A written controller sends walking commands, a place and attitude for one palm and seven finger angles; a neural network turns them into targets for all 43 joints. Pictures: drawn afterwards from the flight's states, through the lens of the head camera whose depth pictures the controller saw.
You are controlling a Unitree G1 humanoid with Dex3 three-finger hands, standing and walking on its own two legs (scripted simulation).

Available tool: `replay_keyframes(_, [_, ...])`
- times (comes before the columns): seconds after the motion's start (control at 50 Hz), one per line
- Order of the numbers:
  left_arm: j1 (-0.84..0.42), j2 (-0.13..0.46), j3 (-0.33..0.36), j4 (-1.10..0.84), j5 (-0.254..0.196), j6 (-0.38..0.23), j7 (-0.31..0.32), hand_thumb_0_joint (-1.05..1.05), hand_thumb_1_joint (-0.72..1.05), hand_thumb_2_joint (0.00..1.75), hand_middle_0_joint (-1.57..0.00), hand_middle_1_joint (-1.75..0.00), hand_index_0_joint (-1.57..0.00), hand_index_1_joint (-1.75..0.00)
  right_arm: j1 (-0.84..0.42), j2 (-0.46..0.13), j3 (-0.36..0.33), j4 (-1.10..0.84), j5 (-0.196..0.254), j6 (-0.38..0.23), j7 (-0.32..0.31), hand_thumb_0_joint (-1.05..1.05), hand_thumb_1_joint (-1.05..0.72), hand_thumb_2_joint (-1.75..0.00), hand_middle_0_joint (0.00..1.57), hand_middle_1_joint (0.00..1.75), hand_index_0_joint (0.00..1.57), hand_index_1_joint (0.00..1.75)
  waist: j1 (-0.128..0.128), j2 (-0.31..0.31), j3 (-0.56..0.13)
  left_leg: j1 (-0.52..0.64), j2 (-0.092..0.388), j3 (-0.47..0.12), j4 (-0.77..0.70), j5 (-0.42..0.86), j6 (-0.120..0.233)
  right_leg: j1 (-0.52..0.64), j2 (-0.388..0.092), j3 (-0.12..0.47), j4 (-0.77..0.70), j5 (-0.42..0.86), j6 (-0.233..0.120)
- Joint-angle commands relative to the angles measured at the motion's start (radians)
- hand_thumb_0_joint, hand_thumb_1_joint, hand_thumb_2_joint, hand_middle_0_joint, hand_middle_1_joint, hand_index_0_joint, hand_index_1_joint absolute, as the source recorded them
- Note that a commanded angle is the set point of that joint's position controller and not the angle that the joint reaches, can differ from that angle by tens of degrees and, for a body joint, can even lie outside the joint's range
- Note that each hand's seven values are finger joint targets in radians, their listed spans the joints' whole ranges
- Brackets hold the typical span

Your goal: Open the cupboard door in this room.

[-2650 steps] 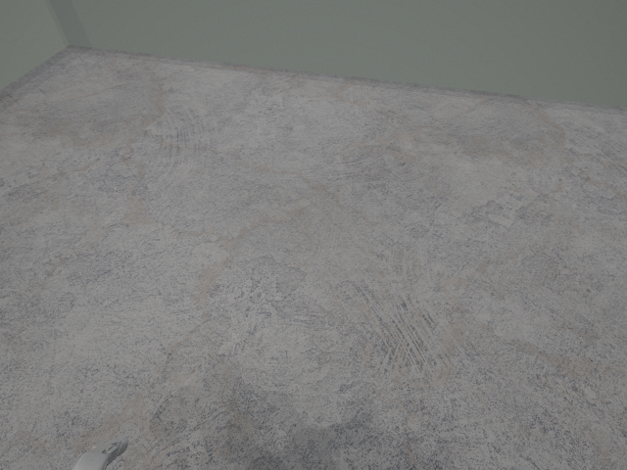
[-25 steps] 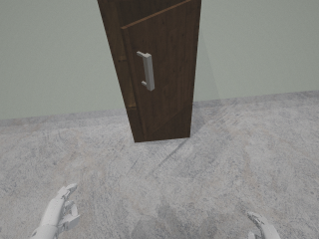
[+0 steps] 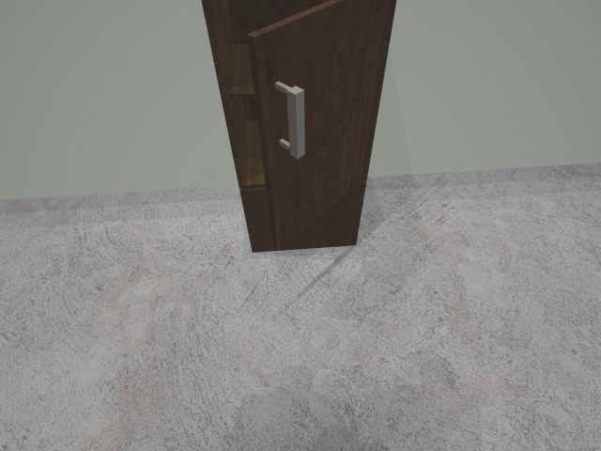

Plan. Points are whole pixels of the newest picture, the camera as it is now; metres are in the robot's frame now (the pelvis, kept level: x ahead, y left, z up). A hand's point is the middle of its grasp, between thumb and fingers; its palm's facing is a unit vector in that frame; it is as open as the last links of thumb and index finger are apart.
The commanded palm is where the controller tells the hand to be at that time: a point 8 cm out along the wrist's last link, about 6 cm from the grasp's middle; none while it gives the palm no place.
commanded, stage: let the arm hang, fingers relaxed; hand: left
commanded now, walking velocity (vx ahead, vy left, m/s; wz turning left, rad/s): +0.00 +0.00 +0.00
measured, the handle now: (289, 120) +0.70 +0.07 +0.05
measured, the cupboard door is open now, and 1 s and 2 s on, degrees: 42 42 42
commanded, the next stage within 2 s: look to check the result in 0.42 s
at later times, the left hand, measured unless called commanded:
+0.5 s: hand out of the picture +0.03 +0.17 -0.17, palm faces +0.00 -0.98 -0.21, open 7.3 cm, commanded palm none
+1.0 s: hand out of the picture +0.04 +0.17 -0.17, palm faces -0.01 -0.98 -0.22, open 7.4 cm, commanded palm none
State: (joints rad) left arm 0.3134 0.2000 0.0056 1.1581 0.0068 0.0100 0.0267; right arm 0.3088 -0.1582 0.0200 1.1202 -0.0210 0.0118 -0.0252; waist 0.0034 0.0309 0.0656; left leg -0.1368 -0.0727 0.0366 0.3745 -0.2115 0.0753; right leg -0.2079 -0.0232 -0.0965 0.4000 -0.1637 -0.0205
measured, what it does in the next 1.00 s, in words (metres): stands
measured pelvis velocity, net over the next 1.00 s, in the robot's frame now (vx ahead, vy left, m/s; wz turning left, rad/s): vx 0.03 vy -0.01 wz -0.02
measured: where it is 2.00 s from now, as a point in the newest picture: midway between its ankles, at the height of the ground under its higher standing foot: outside the picture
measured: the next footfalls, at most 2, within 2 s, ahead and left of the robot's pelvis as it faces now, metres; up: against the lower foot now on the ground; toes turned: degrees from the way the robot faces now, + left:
none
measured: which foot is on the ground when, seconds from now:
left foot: down 0.00-1.00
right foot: down 0.00-1.00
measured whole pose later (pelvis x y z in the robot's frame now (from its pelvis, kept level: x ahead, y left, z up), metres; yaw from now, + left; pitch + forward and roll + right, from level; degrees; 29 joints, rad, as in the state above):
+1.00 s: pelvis +0.03 -0.01 +0.00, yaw -1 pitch -2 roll +0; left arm 0.23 0.18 0.00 1.16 0.00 -0.02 0.03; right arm 0.24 -0.18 0.01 1.16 -0.02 0.00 -0.03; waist -0.01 0.01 0.06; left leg -0.08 -0.05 0.04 0.34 -0.23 0.06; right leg -0.16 0.00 -0.09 0.37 -0.19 -0.03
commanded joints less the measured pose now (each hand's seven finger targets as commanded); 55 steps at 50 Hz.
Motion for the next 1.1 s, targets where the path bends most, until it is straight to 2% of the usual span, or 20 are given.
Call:
replay_keyframes(0.0, [0.018, 0.074, 0.012, -0.03, 0.003, -0.02, 0.006, 0.0, 0.9, 0.9, -0.2, -0.3, -0.2, -0.3, 0.042, -0.118, -0.026, -0.015, 0.005, -0.023, -0.013, 0.0, -0.9, -0.9, 0.2, 0.3, 0.2, 0.3, -0.003, -0.041, 0.021, -0.121, 0.184, -0.18, -0.138, -0.045, -0.014, 0.054, -0.081, 0.122, -0.05, -0.029, -0.027])
replay_keyframes(0.04, [0.018, 0.072, 0.012, -0.026, 0.003, -0.021, 0.007, 0.0, 0.9, 0.9, -0.2, -0.3, -0.2, -0.3, 0.045, -0.113, -0.025, -0.009, 0.004, -0.024, -0.012, 0.0, -0.9, -0.9, 0.2, 0.3, 0.2, 0.3, -0.004, -0.052, 0.033, -0.126, 0.178, -0.175, -0.14, -0.05, -0.014, 0.051, -0.082, 0.129, -0.054, -0.03, -0.029])
replay_keyframes(0.1, [0.017, 0.069, 0.014, -0.023, 0.004, -0.023, 0.008, 0.0, 0.9, 0.9, -0.2, -0.3, -0.2, -0.3, 0.041, -0.106, -0.026, 0.0, 0.003, -0.024, -0.011, 0.0, -0.9, -0.9, 0.2, 0.3, 0.2, 0.3, -0.005, -0.038, 0.034, -0.12, 0.172, -0.163, -0.132, -0.045, -0.015, 0.043, -0.085, 0.134, -0.06, -0.032, -0.028])
replay_keyframes(0.22, [0.005, 0.067, 0.014, -0.027, 0.003, -0.029, 0.01, 0.0, 0.9, 0.9, -0.2, -0.3, -0.2, -0.3, 0.03, -0.098, -0.024, 0.006, 0.004, -0.031, -0.012, 0.0, -0.9, -0.9, 0.2, 0.3, 0.2, 0.3, -0.005, -0.01, 0.018, -0.094, 0.166, -0.144, -0.114, 0.05, -0.021, 0.059, -0.091, 0.139, -0.061, 0.018, -0.03])
replay_keyframes(0.26, [0.002, 0.066, 0.016, -0.028, 0.002, -0.032, 0.01, 0.0, 0.9, 0.9, -0.2, -0.3, -0.2, -0.3, 0.028, -0.102, -0.025, 0.005, 0.003, -0.034, -0.013, 0.0, -0.9, -0.9, 0.2, 0.3, 0.2, 0.3, -0.007, -0.02, 0.003, -0.073, 0.167, -0.139, -0.109, 0.089, -0.022, 0.065, -0.09, 0.14, -0.058, 0.046, -0.031])
replay_keyframes(0.28, [0.002, 0.068, 0.017, -0.031, 0.003, -0.032, 0.011, 0.0, 0.9, 0.9, -0.2, -0.3, -0.2, -0.3, 0.028, -0.105, -0.026, 0.006, 0.005, -0.033, -0.014, 0.0, -0.9, -0.9, 0.2, 0.3, 0.2, 0.3, -0.004, -0.021, 0.016, -0.077, 0.168, -0.137, -0.102, 0.093, -0.021, 0.061, -0.088, 0.137, -0.062, 0.045, -0.031])
replay_keyframes(0.32, [-0.006, 0.069, 0.015, -0.029, 0.002, -0.032, 0.01, 0.0, 0.9, 0.9, -0.2, -0.3, -0.2, -0.3, 0.019, -0.1, -0.026, 0.008, 0.004, -0.032, -0.013, 0.0, -0.9, -0.9, 0.2, 0.3, 0.2, 0.3, -0.006, 0.0, 0.026, -0.078, 0.167, -0.135, -0.107, 0.088, -0.024, 0.059, -0.092, 0.141, -0.067, 0.045, -0.031])
replay_keyframes(0.46, [-0.024, 0.083, 0.018, -0.033, 0.0, -0.036, 0.009, 0.0, 0.9, 0.9, -0.2, -0.3, -0.2, -0.3, 0.015, -0.12, -0.027, 0.009, 0.004, -0.033, -0.014, 0.0, -0.9, -0.9, 0.2, 0.3, 0.2, 0.3, -0.011, -0.022, -0.005, -0.047, 0.172, -0.132, -0.107, 0.121, -0.027, 0.086, -0.094, 0.142, -0.072, 0.073, -0.034])
replay_keyframes(0.54, [-0.025, 0.085, 0.016, -0.03, 0.0, -0.035, 0.008, 0.0, 0.9, 0.9, -0.2, -0.3, -0.2, -0.3, 0.007, -0.122, -0.026, 0.012, 0.004, -0.031, -0.013, 0.0, -0.9, -0.9, 0.2, 0.3, 0.2, 0.3, -0.009, -0.016, 0.008, -0.045, 0.171, -0.129, -0.109, 0.105, -0.028, 0.077, -0.094, 0.145, -0.081, 0.058, -0.034])
replay_keyframes(0.58, [-0.025, 0.089, 0.017, -0.034, 0.001, -0.036, 0.008, 0.0, 0.9, 0.9, -0.2, -0.3, -0.2, -0.3, 0.009, -0.128, -0.028, 0.009, 0.007, -0.03, -0.013, 0.0, -0.9, -0.9, 0.2, 0.3, 0.2, 0.3, -0.009, -0.039, 0.008, -0.047, 0.171, -0.129, -0.107, 0.088, -0.026, 0.078, -0.091, 0.146, -0.088, 0.043, -0.034])
replay_keyframes(0.8, [-0.034, 0.096, 0.015, -0.029, 0.0, -0.037, 0.008, 0.0, 0.9, 0.9, -0.2, -0.3, -0.2, -0.3, -0.01, -0.134, -0.026, 0.015, 0.006, -0.03, -0.012, 0.0, -0.9, -0.9, 0.2, 0.3, 0.2, 0.3, -0.011, -0.027, 0.005, -0.03, 0.173, -0.128, -0.109, 0.113, -0.028, 0.082, -0.097, 0.147, -0.09, 0.065, -0.035])
replay_keyframes(0.88, [-0.033, 0.104, 0.017, -0.033, 0.0, -0.041, 0.009, 0.0, 0.9, 0.9, -0.2, -0.3, -0.2, -0.3, -0.013, -0.144, -0.029, 0.013, 0.008, -0.031, -0.013, 0.0, -0.9, -0.9, 0.2, 0.3, 0.2, 0.3, -0.01, -0.048, -0.017, -0.011, 0.174, -0.122, -0.101, 0.135, -0.027, 0.094, -0.097, 0.147, -0.092, 0.096, -0.035])
replay_keyframes(1.02, [-0.044, 0.107, 0.015, -0.032, -0.001, -0.04, 0.009, 0.0, 0.9, 0.9, -0.2, -0.3, -0.2, -0.3, -0.028, -0.143, -0.028, 0.017, 0.006, -0.03, -0.012, 0.0, -0.9, -0.9, 0.2, 0.3, 0.2, 0.3, -0.01, -0.014, -0.004, -0.012, 0.174, -0.123, -0.109, 0.13, -0.032, 0.094, -0.1, 0.152, -0.097, 0.093, -0.035])
replay_keyframes(1.08, [-0.044, 0.11, 0.018, -0.036, 0.0, -0.043, 0.008, 0.0, 0.9, 0.9, -0.2, -0.3, -0.2, -0.3, -0.034, -0.154, -0.03, 0.01, 0.007, -0.031, -0.013, 0.0, -0.9, -0.9, 0.2, 0.3, 0.2, 0.3, -0.009, -0.035, -0.02, -0.001, 0.176, -0.12, -0.103, 0.144, -0.03, 0.102, -0.099, 0.148, -0.098, 0.113, -0.036])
